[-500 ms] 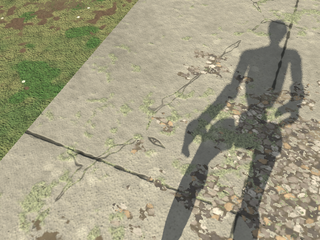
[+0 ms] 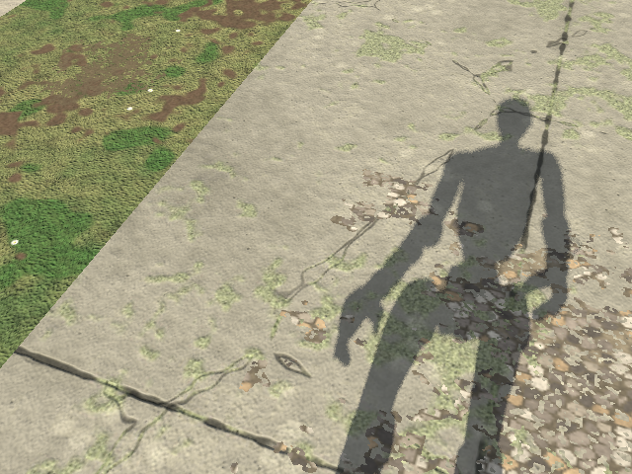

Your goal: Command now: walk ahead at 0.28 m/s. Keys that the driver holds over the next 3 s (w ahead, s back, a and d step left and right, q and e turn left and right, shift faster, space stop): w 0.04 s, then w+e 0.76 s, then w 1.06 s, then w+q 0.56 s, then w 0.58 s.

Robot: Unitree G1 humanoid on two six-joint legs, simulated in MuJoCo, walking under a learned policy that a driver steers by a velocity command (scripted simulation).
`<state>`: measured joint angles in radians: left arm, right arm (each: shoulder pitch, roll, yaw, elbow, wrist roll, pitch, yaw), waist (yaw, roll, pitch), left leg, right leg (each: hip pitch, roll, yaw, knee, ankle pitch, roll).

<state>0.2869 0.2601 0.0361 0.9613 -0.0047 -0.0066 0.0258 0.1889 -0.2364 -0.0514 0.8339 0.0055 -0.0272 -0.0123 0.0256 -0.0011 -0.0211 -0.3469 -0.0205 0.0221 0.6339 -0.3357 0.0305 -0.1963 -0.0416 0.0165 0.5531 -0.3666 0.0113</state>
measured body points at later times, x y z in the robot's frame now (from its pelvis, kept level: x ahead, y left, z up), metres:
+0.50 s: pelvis +0.19 -0.03 -0.01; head +0.23 -0.05 +0.44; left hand +0.45 +0.15 -0.10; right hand +0.11 -0.30 -0.15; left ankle +0.04 +0.11 -0.73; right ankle +0.33 -0.18 -0.71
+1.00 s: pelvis +0.46 -0.13 +0.01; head +0.48 -0.16 +0.46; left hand +0.60 +0.12 -0.11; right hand +0.57 -0.44 -0.08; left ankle +0.70 -0.08 -0.70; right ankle +0.33 -0.17 -0.73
